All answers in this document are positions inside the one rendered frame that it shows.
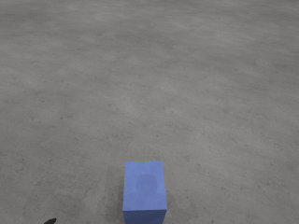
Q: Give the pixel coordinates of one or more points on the carton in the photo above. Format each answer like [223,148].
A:
[144,198]

